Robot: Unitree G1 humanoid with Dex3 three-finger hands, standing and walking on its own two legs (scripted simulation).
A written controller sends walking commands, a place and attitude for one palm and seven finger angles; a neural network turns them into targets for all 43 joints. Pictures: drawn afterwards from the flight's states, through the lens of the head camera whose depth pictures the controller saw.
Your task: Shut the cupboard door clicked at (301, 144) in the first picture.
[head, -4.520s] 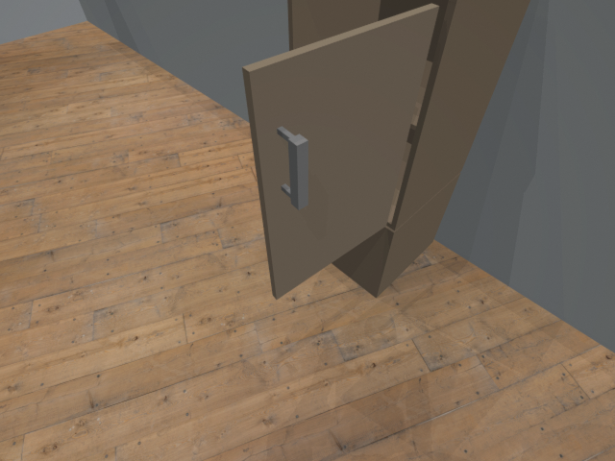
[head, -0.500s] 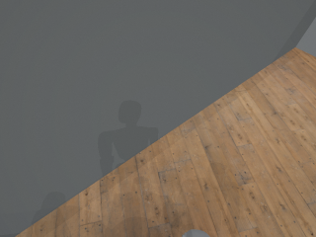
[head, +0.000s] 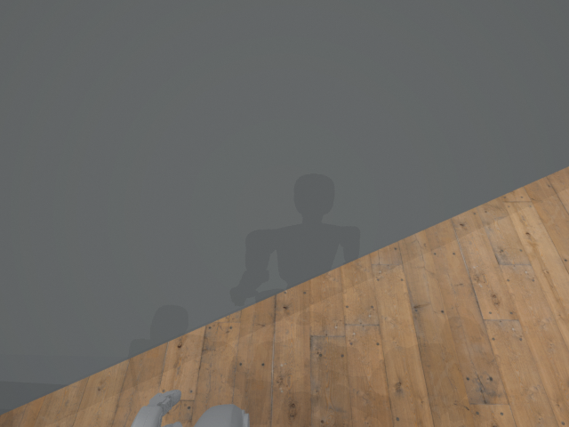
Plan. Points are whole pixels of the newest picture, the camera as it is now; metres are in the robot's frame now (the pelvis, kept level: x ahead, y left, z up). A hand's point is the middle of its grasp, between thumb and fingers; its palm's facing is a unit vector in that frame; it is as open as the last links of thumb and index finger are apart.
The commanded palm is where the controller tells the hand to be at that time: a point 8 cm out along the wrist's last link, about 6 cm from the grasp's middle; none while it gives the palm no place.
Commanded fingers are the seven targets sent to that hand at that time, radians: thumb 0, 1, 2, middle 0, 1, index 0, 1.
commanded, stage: turn to face it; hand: left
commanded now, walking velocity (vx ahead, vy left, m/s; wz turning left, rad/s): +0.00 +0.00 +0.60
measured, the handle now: out of the picture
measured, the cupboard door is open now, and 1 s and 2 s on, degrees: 84 84 84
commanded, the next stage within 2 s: none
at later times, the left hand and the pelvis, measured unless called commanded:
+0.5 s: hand out of the picture +0.02 +0.23 -0.17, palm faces +0.33 -0.91 -0.27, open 7.4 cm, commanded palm none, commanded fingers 0.00 0.90 0.90 -0.20 -0.30 -0.20 -0.30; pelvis +0.02 +0.01 -0.01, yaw +18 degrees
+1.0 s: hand out of the picture +0.01 +0.14 -0.16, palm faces +0.60 -0.76 -0.26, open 7.3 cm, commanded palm none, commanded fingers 0.00 0.90 0.90 -0.20 -0.30 -0.20 -0.30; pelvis +0.06 -0.06 +0.00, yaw +38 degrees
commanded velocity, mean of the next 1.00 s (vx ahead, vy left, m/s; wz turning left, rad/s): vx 0.00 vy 0.00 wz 0.60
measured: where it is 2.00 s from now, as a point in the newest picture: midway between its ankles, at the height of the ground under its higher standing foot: outside the picture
